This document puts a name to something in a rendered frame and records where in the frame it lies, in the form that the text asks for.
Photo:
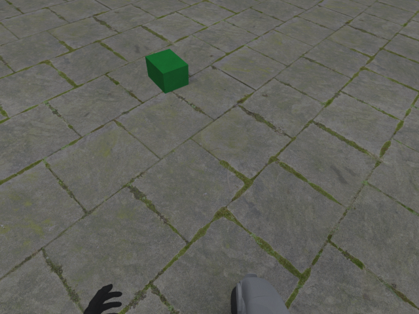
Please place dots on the carton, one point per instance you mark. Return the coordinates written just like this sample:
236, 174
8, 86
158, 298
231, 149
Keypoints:
167, 70

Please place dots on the robot left hand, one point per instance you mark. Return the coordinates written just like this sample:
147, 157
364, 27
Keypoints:
97, 306

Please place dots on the right robot thigh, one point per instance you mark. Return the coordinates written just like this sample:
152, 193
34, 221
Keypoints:
256, 295

